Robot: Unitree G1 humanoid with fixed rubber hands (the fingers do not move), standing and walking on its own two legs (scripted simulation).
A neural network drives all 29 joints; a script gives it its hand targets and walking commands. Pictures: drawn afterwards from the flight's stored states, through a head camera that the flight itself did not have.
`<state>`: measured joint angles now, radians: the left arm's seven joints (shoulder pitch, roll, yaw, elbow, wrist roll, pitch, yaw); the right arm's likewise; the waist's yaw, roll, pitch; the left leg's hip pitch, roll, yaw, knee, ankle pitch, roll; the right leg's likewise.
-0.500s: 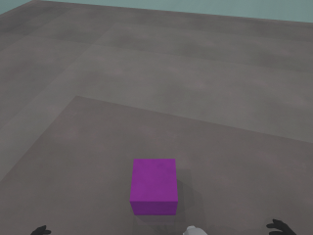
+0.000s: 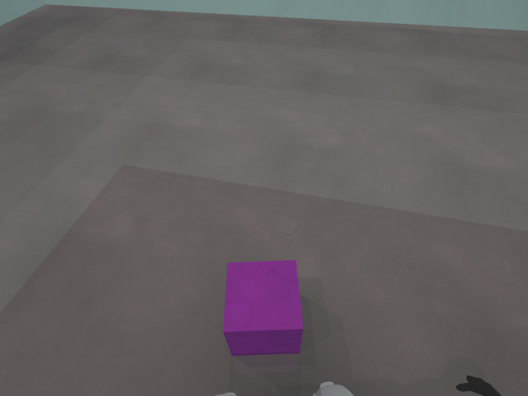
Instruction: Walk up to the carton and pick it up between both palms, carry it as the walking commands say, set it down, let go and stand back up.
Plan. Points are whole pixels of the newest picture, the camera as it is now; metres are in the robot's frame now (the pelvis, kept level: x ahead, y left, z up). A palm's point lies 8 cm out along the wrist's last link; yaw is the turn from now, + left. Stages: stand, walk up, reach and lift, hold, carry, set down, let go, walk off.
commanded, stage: walk up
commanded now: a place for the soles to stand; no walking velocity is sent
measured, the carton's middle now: (263, 308) +0.53 +0.03 -0.60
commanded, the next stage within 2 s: reach and lift in 1.98 s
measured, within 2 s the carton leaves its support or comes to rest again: neither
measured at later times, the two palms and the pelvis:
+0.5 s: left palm out of the picture +0.13 +0.33 -0.07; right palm out of the picture +0.12 -0.32 -0.07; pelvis +0.03 +0.00 +0.00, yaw -2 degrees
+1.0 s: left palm out of the picture +0.13 +0.34 -0.07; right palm out of the picture +0.12 -0.32 -0.07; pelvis +0.02 +0.01 +0.00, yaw -3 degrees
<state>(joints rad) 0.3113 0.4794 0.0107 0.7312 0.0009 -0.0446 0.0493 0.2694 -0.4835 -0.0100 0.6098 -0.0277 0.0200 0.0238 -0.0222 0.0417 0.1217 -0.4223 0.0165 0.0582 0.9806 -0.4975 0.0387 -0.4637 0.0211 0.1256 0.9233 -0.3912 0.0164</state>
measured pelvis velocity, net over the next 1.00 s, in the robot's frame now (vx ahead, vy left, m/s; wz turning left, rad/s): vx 0.02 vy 0.01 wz -0.04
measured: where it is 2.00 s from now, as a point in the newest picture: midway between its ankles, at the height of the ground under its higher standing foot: outside the picture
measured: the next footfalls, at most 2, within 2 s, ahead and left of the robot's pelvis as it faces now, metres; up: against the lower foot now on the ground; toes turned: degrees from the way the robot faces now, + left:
none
